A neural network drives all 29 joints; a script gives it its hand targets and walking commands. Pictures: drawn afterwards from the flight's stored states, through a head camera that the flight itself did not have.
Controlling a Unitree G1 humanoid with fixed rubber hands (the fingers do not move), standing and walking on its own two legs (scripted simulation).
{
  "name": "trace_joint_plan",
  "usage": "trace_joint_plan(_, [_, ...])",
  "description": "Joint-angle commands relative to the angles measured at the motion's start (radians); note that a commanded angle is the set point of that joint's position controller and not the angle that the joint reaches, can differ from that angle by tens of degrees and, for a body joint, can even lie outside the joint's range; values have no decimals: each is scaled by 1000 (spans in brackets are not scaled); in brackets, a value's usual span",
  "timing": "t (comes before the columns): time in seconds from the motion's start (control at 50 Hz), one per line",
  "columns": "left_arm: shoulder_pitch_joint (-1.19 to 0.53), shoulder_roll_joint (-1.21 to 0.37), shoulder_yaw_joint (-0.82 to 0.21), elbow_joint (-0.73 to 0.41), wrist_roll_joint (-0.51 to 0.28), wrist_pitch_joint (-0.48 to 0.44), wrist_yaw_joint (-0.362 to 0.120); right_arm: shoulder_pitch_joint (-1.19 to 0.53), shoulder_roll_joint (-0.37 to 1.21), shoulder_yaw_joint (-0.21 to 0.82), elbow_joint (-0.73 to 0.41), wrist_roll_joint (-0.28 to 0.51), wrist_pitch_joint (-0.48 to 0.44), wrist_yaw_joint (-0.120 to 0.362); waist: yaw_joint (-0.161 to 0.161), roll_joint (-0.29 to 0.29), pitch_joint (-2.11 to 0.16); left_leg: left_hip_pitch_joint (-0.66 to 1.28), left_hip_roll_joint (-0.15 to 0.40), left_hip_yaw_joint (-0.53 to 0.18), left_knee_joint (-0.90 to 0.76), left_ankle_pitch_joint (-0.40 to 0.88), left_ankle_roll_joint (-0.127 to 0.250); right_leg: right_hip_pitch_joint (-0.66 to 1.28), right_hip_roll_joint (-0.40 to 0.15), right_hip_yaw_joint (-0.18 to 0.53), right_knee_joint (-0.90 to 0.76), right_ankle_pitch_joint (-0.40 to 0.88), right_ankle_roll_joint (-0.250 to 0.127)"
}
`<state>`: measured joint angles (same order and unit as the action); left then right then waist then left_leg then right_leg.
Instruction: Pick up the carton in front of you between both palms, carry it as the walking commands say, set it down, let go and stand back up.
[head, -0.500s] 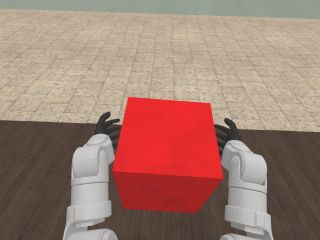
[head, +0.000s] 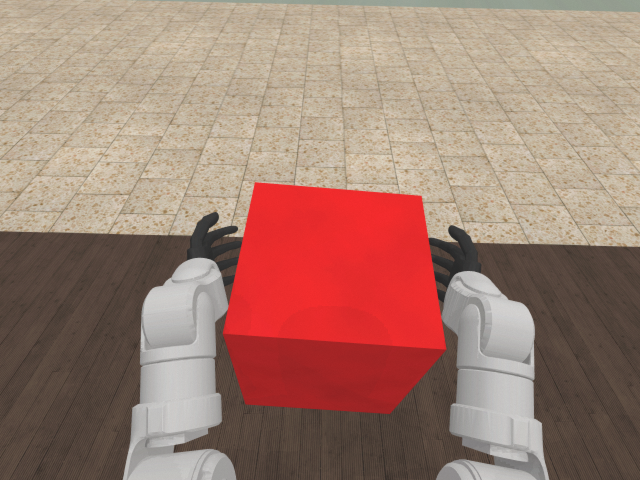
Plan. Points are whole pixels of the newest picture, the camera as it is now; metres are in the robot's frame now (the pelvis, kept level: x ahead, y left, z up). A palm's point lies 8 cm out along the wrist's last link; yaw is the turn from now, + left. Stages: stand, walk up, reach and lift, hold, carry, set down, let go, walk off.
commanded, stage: carry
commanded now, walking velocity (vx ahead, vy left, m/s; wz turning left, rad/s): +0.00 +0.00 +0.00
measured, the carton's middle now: (327, 307) +0.34 +0.01 +0.04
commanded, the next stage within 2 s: none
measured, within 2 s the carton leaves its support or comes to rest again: neither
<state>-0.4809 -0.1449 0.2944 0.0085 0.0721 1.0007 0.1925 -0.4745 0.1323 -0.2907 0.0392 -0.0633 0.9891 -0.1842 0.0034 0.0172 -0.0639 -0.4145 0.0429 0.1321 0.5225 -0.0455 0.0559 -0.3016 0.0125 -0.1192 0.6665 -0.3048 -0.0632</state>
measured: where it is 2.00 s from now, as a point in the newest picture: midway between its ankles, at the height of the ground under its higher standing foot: outside the picture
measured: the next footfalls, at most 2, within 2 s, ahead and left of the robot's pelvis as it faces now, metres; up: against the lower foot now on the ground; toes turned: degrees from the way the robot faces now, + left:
none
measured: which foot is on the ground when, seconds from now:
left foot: down 0.00-1.00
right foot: down 0.00-1.00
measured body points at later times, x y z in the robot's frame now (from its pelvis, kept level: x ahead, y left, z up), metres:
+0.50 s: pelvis +0.00 -0.02 +0.00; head -0.02 -0.03 +0.45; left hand +0.33 +0.14 +0.11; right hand +0.34 -0.18 +0.10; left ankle +0.07 +0.10 -0.73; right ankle -0.04 -0.08 -0.72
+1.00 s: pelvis -0.01 -0.02 +0.00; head -0.02 -0.03 +0.45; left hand +0.32 +0.13 +0.10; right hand +0.32 -0.18 +0.09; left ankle +0.07 +0.10 -0.73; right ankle -0.04 -0.08 -0.72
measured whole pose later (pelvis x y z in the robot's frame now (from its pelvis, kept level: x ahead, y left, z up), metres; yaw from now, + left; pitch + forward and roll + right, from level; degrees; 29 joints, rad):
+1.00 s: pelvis -0.01 -0.02 +0.00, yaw +1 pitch +1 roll +0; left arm -0.44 -0.16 0.29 0.00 0.07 1.01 0.18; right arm -0.44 0.14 -0.28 0.01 -0.07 1.02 -0.18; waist 0.00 0.02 -0.05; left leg -0.40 0.06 0.11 0.52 -0.02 0.02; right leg -0.29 0.02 -0.16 0.69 -0.31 -0.10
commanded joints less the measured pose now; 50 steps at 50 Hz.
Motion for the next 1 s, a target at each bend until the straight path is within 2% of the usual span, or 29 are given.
trace_joint_plan(0.0, [-499,-731,-585,-16,-154,-9,2,-503,734,574,-43,140,4,-5,-5,1,-404,253,124,-108,20,386,40,63,-145,132,-65,439,-6])
trace_joint_plan(0.02, [-517,-739,-566,-22,-154,-9,0,-501,715,572,-54,137,3,-6,-3,1,-393,249,135,-120,33,478,42,94,-148,129,-37,462,-8])
trace_joint_plan(0.04, [-489,-763,-601,-58,-187,-11,-8,-557,726,602,-138,168,-9,1,14,40,-412,219,129,-121,24,362,43,86,-161,145,-45,457,-7])
trace_joint_plan(0.06, [-513,-758,-577,-60,-151,-11,-7,-601,773,627,-138,187,-8,5,0,-33,-408,226,141,-141,19,362,45,78,-146,132,-59,430,-19])
trace_joint_plan(0.1, [-545,-731,-590,-65,-156,-12,0,-527,739,576,-74,146,4,6,-6,23,-349,234,132,-124,-3,236,37,44,-158,145,-109,324,-14])
trace_joint_plan(0.12, [-499,-727,-593,-57,-148,-7,2,-522,703,578,-71,144,3,2,8,-3,-341,198,115,-125,-16,185,32,56,-160,143,-86,348,-10])
trace_joint_plan(0.14, [-551,-734,-604,-113,-158,-12,1,-511,759,567,-72,144,7,5,-24,14,-374,228,124,-138,-31,161,28,68,-143,131,-92,299,-26])
trace_joint_plan(0.18, [-566,-753,-591,-90,-147,-12,0,-563,750,598,-80,150,1,9,-1,33,-358,198,143,-177,-79,56,24,61,-112,131,-107,87,-28])
trace_joint_plan(0.2, [-513,-731,-562,-64,-133,-7,-6,-605,759,621,-128,174,1,9,-2,-37,-313,162,149,-186,-108,-11,23,28,-122,146,-144,21,-29])
trace_joint_plan(0.24, [-577,-721,-585,-87,-137,-15,-6,-585,762,602,-67,150,-1,5,-9,-14,-259,161,126,-168,-102,-117,11,-40,-167,206,-232,-62,-47])
trace_joint_plan(0.32, [-502,-692,-560,-20,-115,-5,2,-531,712,566,-45,123,6,-5,-26,9,-275,182,124,-156,-102,7,-6,-33,-159,154,-189,35,-28])
trace_joint_plan(0.34, [-512,-732,-563,-15,-146,-6,0,-550,706,565,-48,127,2,-7,6,-13,-296,151,124,-148,-69,108,20,31,-171,156,-147,232,-6])
trace_joint_plan(0.36, [-504,-700,-552,-6,-130,-5,0,-512,693,557,-19,108,13,-13,-10,-61,-307,168,125,-146,-39,159,15,48,-173,148,-148,301,-11])
trace_joint_plan(0.38, [-528,-705,-548,-9,-132,-6,3,-537,728,569,-46,134,5,-10,-8,-32,-333,198,129,-135,-36,249,16,57,-160,123,-112,376,-18])
trace_joint_plan(0.44, [-535,-711,-544,-19,-100,-2,3,-582,763,578,-34,127,11,-11,-21,-44,-291,158,120,-112,-10,181,5,57,-171,132,-138,472,-11])
trace_joint_plan(0.46, [-491,-718,-556,8,-141,6,4,-502,706,554,-13,129,15,-9,15,-67,-297,135,100,-100,-13,148,10,75,-180,146,-120,574,16])
trace_joint_plan(0.48, [-484,-710,-542,-5,-126,3,7,-509,751,564,-17,136,14,-4,-17,-58,-310,153,84,-79,-5,137,-9,94,-185,109,-112,600,-4])
trace_joint_plan(0.52, [-580,-743,-564,-82,-148,-10,-6,-558,775,565,-53,130,12,-4,-13,-50,-347,184,98,-95,-2,121,-1,84,-181,128,-118,546,-15])
trace_joint_plan(0.56, [-582,-756,-598,-95,-163,-9,-9,-571,782,573,-62,152,2,4,-9,37,-362,228,115,-111,-2,248,10,79,-179,122,-84,459,-25])
trace_joint_plan(0.6, [-596,-760,-617,-70,-167,-11,-5,-539,757,558,-17,136,-3,2,-16,37,-341,207,132,-135,-13,346,27,55,-152,114,-74,382,-23])
trace_joint_plan(0.64, [-522,-733,-584,-27,-142,-12,1,-573,737,589,-70,152,-6,7,15,21,-350,195,139,-140,-22,254,16,73,-146,111,-89,309,-22])
trace_joint_plan(0.7, [-543,-738,-593,-100,-175,-17,-10,-593,782,616,-124,181,-10,0,-14,-34,-358,194,118,-125,-8,185,12,57,-158,115,-100,370,-34])
trace_joint_plan(0.72, [-583,-761,-592,-99,-185,-22,-9,-600,782,623,-131,174,-9,0,9,-8,-387,218,132,-115,6,181,21,88,-173,127,-71,377,-32])
trace_joint_plan(0.76, [-520,-732,-607,-93,-170,-17,-1,-533,739,599,-98,161,-7,3,-12,1,-355,200,124,-106,4,289,14,75,-160,114,-65,493,-23])
trace_joint_plan(0.84, [-496,-709,-580,-64,-152,1,-4,-492,718,592,-88,144,11,-2,-19,-31,-367,228,134,-158,-11,301,20,106,-154,105,-60,404,-41])
trace_joint_plan(0.86, [-510,-750,-580,-58,-157,0,-9,-540,733,593,-112,163,7,3,-1,52,-368,244,148,-143,-33,197,24,41,-146,133,-91,254,-37])
trace_joint_plan(0.9, [-562,-736,-579,-80,-164,-2,-19,-586,765,613,-112,149,12,3,3,-44,-303,154,133,-165,-68,23,18,43,-175,156,-160,140,-47])
trace_joint_plan(0.96, [-530,-731,-596,-45,-168,-1,-13,-552,728,566,-67,152,13,0,-4,-16,-272,167,119,-134,-46,61,7,1,-175,151,-162,192,-36])
trace_joint_plan(0.98, [-531,-732,-576,-62,-161,-5,-12,-579,736,591,-91,159,6,0,27,-3,-301,177,127,-122,-39,82,13,9,-179,166,-146,215,-18])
